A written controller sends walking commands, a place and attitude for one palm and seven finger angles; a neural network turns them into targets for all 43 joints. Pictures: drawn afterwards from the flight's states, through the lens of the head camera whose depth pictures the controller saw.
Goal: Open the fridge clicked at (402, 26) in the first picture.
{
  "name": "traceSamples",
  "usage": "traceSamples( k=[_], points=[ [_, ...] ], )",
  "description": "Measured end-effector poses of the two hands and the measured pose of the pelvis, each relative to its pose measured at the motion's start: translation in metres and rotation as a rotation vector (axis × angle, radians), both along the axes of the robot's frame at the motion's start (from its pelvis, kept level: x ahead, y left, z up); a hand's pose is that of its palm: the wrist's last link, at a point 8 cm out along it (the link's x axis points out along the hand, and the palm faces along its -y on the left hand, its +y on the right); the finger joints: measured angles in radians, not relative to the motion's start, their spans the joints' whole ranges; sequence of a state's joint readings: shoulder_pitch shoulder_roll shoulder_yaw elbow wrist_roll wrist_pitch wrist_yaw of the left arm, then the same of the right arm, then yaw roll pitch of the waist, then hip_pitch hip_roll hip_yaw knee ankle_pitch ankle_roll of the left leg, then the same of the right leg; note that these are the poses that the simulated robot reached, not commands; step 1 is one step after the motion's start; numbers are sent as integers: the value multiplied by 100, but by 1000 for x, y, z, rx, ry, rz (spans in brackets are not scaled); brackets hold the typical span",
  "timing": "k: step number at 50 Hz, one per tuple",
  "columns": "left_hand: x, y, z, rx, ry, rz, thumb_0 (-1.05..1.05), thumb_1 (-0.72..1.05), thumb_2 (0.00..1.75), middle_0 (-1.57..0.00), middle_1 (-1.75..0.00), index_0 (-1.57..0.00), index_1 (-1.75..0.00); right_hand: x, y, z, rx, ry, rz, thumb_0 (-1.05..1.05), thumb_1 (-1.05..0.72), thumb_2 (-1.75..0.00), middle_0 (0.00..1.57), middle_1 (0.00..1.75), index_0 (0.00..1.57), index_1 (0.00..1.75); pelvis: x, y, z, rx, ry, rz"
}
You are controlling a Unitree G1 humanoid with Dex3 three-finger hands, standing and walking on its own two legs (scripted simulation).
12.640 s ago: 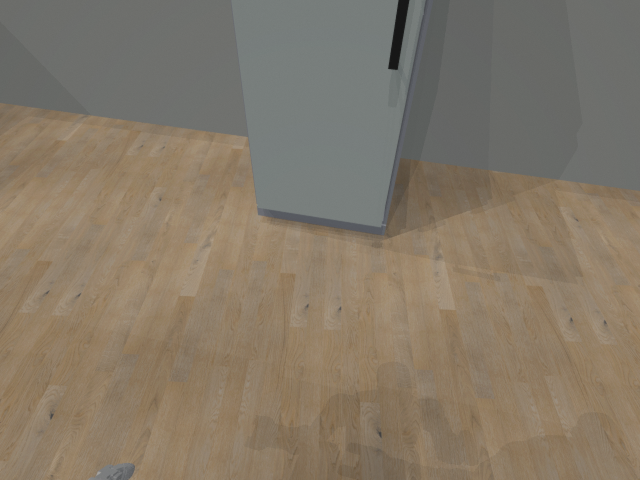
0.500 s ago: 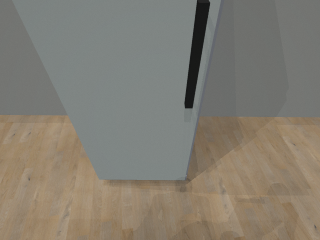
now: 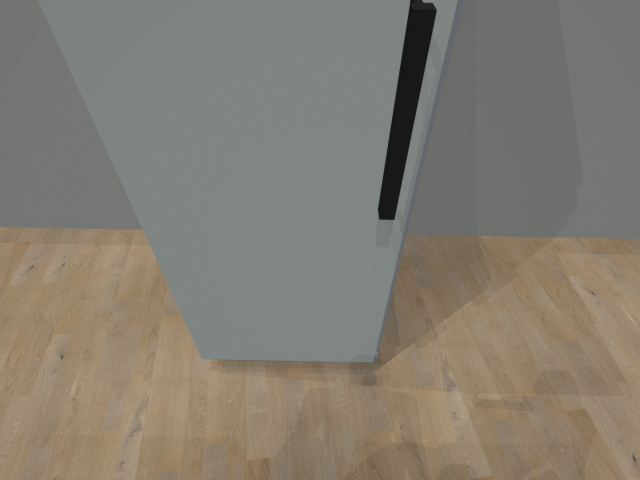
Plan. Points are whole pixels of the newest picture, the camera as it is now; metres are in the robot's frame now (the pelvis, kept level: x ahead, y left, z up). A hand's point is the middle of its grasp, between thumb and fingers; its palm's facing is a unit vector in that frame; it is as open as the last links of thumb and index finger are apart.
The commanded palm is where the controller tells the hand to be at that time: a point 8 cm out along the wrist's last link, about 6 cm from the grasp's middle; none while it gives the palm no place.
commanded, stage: look again from close up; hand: right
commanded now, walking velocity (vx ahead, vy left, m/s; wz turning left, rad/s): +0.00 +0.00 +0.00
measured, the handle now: (398, 123) +0.58 -0.08 +0.18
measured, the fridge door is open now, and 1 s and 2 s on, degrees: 0 0 0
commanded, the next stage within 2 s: none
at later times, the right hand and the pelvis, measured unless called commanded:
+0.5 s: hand out of the picture +0.01 -0.16 -0.17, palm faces +0.02 +0.98 -0.18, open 7.4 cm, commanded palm none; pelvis +0.01 +0.01 +0.00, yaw +0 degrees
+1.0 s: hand out of the picture +0.01 -0.15 -0.17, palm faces +0.02 +0.98 -0.18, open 7.4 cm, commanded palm none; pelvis +0.01 +0.02 +0.00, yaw +0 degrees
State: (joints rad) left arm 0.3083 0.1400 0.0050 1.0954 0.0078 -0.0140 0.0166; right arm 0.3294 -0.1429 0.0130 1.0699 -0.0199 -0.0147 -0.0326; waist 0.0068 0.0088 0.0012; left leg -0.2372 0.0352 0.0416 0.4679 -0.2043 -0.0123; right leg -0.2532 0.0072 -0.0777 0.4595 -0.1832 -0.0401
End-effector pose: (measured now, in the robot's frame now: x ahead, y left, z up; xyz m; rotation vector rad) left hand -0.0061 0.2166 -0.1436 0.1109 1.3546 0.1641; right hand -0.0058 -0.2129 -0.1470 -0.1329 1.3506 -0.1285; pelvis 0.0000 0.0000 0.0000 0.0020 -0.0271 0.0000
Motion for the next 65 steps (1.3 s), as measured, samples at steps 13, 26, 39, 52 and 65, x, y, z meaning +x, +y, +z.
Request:
traceSamples(
  k=[13, 26, 39, 52, 65],
  points=[
    [2, 5, 1, -1, 22, 0, 1, 90, 90, -20, -30, -20, -30, 9, 1, 2, -9, 5, 3, 1, -91, -90, 19, 30, 20, 30, 6, 5, 1, 0, 2, 0],
    [16, 9, 1, 1, 9, -14, 1, 91, 90, -20, -30, -20, -30, 10, 5, 4, -9, 13, -5, 1, -91, -90, 19, 30, 20, 30, 11, 8, 3, -1, -3, -2],
    [19, 13, 2, 3, 7, -18, 1, 91, 90, -20, -30, -20, -30, 8, 9, 4, -8, 21, -9, 1, -91, -90, 19, 30, 20, 30, 14, 12, 4, -3, -5, -1],
    [12, 13, 1, -8, 39, -14, 1, 91, 90, -20, -30, -20, -30, 6, 15, 4, -5, 37, -15, 1, -91, -90, 19, 30, 20, 30, 15, 16, 4, -3, 0, -3],
    [14, 14, 1, -6, 41, -10, 1, 90, 90, -20, -30, -20, -30, 9, 19, 3, 2, 36, -15, 1, -91, -90, 19, 30, 20, 30, 19, 19, 4, -3, 1, -2]
  ],
)
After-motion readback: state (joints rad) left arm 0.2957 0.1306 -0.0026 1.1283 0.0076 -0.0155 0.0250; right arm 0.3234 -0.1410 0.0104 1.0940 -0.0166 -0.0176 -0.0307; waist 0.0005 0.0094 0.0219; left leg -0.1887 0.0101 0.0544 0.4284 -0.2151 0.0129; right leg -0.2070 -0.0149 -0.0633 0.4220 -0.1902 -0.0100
